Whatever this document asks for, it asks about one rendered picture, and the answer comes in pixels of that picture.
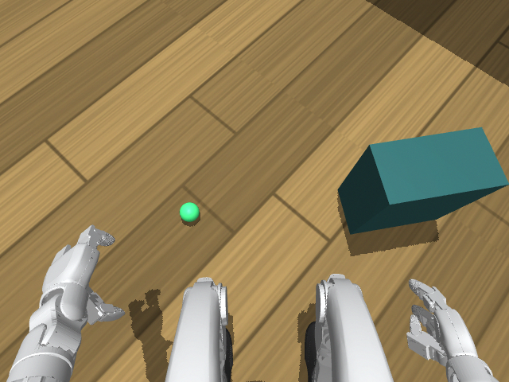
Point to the left robot hand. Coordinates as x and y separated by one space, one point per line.
76 265

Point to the left robot arm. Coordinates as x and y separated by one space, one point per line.
48 352

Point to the right robot arm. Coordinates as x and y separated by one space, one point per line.
467 368

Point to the right robot hand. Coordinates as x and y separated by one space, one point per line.
447 335

